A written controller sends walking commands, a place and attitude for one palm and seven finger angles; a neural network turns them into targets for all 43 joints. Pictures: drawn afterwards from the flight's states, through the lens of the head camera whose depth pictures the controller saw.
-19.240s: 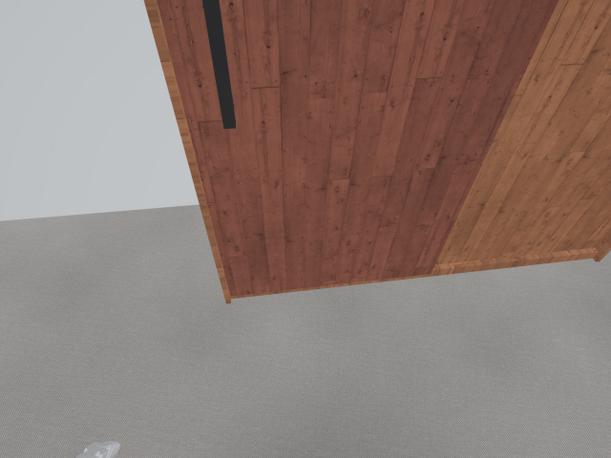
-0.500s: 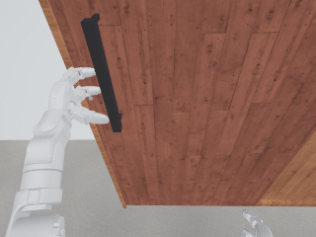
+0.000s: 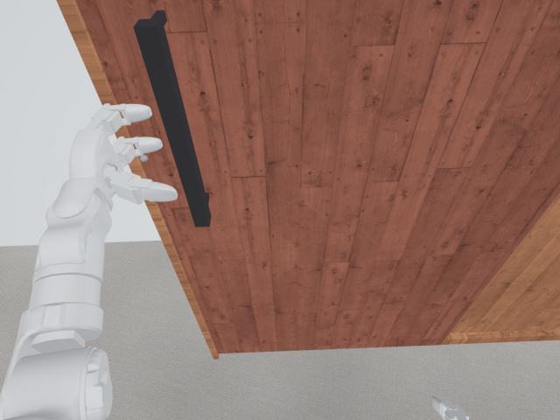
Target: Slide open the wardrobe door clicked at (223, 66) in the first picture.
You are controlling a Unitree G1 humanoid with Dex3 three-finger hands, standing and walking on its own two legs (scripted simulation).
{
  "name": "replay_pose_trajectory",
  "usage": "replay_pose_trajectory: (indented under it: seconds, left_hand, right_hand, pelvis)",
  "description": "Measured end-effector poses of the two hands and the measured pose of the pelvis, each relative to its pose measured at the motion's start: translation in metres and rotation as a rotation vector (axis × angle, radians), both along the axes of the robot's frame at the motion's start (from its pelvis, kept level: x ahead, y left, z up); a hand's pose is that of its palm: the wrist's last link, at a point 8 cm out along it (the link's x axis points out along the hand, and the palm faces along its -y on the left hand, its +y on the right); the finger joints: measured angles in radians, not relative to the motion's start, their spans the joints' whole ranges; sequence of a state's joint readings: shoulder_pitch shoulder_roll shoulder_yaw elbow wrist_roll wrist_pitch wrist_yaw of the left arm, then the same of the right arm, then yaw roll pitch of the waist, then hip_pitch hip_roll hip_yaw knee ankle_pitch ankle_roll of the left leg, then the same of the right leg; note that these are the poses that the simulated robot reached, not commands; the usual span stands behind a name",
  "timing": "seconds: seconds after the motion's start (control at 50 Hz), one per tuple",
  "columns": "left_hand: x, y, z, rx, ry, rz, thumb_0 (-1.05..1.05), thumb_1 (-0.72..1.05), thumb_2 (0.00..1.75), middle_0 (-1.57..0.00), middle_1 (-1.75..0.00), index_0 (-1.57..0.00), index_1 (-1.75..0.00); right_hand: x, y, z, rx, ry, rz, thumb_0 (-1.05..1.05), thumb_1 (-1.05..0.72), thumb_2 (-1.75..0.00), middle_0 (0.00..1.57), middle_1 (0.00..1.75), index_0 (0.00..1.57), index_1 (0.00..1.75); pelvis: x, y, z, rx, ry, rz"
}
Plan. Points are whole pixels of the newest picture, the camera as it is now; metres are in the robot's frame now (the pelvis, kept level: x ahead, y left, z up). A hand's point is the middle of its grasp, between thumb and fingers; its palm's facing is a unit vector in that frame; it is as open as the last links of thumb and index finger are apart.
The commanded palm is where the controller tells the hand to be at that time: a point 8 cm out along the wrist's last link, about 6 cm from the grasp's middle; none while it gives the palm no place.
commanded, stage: move the hooked fingers beside the handle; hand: left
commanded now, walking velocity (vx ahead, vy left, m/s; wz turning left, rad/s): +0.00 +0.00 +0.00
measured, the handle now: (185, 136) +0.46 +0.16 +0.19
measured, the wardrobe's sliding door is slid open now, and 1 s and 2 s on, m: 0.00 0.00 0.00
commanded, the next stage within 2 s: feel for the door with the fingertips in 0.80 s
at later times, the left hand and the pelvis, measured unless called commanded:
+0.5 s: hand (145, 160) +0.41 +0.20 +0.20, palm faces +0.10 -1.00 -0.02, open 14.0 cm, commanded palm +0.37 +0.25 +0.20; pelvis +0.03 +0.00 +0.00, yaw +1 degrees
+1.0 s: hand (149, 159) +0.41 +0.19 +0.19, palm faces +0.07 -1.00 -0.01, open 14.0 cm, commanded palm +0.38 +0.24 +0.20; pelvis +0.03 +0.00 +0.00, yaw +1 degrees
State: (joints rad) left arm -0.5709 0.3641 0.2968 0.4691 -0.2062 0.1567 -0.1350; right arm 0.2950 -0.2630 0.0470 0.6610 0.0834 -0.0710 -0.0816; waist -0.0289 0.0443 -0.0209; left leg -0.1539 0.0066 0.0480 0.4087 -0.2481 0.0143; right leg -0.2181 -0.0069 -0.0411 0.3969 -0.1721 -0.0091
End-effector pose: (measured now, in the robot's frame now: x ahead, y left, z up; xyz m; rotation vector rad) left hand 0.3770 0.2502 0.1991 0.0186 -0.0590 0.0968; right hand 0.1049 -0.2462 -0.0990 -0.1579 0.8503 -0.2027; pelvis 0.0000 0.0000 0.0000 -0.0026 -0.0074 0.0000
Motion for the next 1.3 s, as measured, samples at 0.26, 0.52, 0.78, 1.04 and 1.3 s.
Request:
replay_pose_trajectory:
  seconds: [0.26, 0.52, 0.78, 1.04, 1.3]
  left_hand:
    - [-0.007, -0.006, -0.005, -0.004, 0.006, -0.027, -0.02, -0.50, 0.30, -0.30, -1.20, -0.30, -1.20]
    - [0.002, 0.002, -0.004, 0.002, 0.038, 0.002, -0.02, -0.50, 0.30, -0.30, -1.20, -0.30, -1.20]
    - [0.010, -0.003, -0.007, 0.000, 0.047, -0.015, -0.02, -0.50, 0.30, -0.30, -1.20, -0.30, -1.20]
    - [0.004, -0.006, -0.006, -0.007, 0.038, -0.023, -0.02, -0.50, 0.30, -0.30, -1.20, -0.30, -1.20]
    - [0.003, -0.031, -0.002, -0.024, 0.026, -0.040, -0.02, -0.50, 0.30, -0.30, -1.20, -0.30, -1.20]
  right_hand:
    - [0.054, 0.008, 0.012, -0.002, -0.081, 0.058, 0.01, -0.90, -0.90, 0.20, 0.30, 0.20, 0.30]
    - [0.094, 0.023, 0.021, 0.029, -0.129, 0.109, 0.01, -0.90, -0.89, 0.20, 0.30, 0.20, 0.30]
    - [0.075, 0.011, 0.008, 0.008, -0.046, 0.075, 0.01, -0.90, -0.89, 0.20, 0.30, 0.20, 0.30]
    - [0.062, 0.008, 0.008, 0.008, -0.038, 0.051, 0.01, -0.90, -0.90, 0.20, 0.30, 0.20, 0.30]
    - [0.068, 0.018, 0.013, 0.018, -0.075, 0.083, 0.01, -0.90, -0.90, 0.20, 0.30, 0.20, 0.30]
  pelvis:
    - [0.014, 0.002, 0.000, -0.003, 0.003, 0.015]
    - [0.026, -0.002, 0.000, -0.005, 0.012, 0.022]
    - [0.029, -0.002, -0.001, -0.006, 0.017, 0.023]
    - [0.025, 0.000, 0.000, -0.006, 0.010, 0.016]
    - [0.016, 0.000, 0.000, -0.004, 0.001, 0.016]
